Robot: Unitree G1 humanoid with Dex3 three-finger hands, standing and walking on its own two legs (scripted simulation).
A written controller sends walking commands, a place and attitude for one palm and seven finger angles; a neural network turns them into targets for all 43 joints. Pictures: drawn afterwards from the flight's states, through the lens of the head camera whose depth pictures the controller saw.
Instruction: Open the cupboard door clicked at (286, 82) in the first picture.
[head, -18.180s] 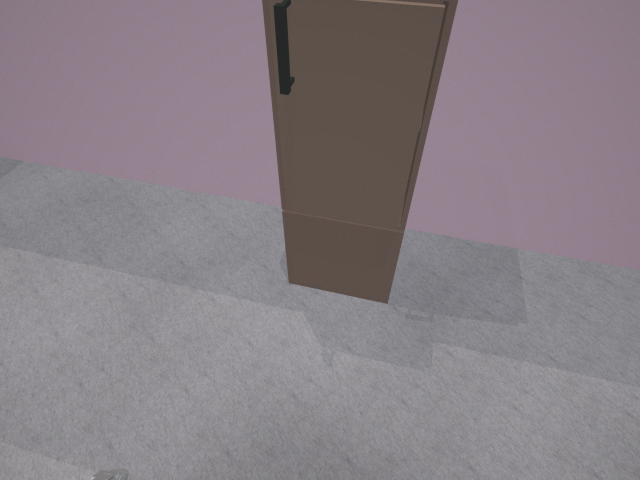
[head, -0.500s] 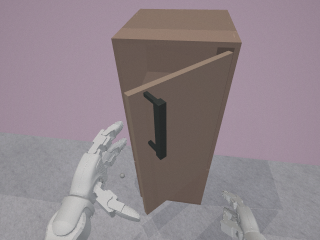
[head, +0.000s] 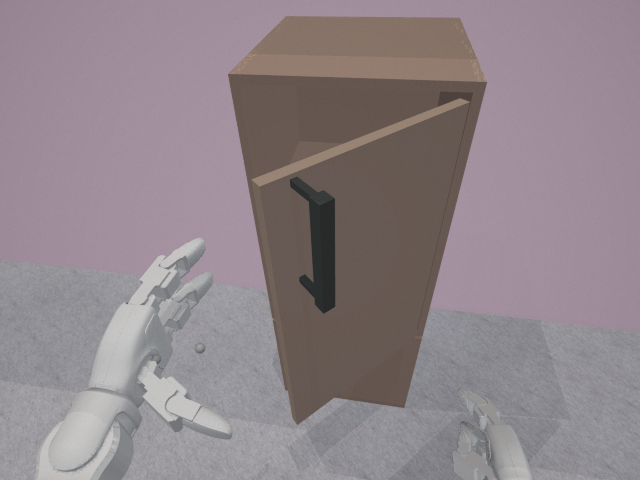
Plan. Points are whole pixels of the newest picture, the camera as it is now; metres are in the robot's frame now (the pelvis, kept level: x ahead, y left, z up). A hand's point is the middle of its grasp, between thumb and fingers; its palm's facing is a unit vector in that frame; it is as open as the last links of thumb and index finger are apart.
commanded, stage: draw the hand back to the body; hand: left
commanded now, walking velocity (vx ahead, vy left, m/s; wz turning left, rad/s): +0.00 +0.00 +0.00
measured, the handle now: (313, 248) +0.34 +0.05 +0.16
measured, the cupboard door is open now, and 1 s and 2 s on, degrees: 46 46 46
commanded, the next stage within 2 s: step back with the hand held close in 1.24 s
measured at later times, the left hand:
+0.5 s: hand (127, 350) +0.19 +0.21 +0.15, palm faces +0.33 -0.88 -0.33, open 13.5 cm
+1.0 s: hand (67, 331) +0.20 +0.28 +0.16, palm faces +0.47 -0.80 -0.38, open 7.9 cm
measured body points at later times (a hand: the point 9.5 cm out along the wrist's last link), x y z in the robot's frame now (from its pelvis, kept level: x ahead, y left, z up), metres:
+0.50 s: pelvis +0.00 +0.01 +0.01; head -0.02 -0.01 +0.46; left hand +0.17 +0.26 +0.17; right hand +0.18 -0.20 -0.08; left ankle -0.03 +0.12 -0.73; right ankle +0.02 -0.10 -0.73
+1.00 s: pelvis +0.01 +0.02 +0.01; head +0.00 +0.00 +0.46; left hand +0.17 +0.32 +0.18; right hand +0.21 -0.20 -0.07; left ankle -0.03 +0.12 -0.73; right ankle +0.02 -0.10 -0.73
